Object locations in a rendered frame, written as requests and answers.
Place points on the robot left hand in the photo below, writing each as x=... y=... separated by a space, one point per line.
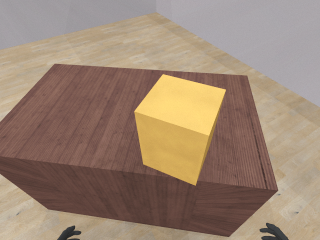
x=68 y=233

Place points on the robot right hand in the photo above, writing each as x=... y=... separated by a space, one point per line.
x=272 y=229

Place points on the pedestal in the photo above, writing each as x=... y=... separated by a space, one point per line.
x=72 y=144

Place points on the carton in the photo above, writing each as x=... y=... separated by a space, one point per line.
x=175 y=124

